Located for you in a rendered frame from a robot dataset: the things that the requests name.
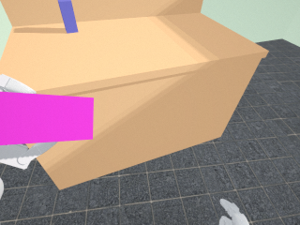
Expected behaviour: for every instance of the right robot hand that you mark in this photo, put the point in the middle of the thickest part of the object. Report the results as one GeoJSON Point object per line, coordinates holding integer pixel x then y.
{"type": "Point", "coordinates": [233, 211]}

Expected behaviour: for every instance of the left robot hand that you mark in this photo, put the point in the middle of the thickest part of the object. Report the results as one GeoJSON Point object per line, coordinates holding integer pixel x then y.
{"type": "Point", "coordinates": [18, 155]}

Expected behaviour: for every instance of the table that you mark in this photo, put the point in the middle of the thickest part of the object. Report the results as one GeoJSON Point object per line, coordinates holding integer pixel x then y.
{"type": "Point", "coordinates": [164, 77]}

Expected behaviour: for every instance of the sponge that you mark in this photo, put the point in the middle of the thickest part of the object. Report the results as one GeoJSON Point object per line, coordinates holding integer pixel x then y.
{"type": "Point", "coordinates": [38, 118]}

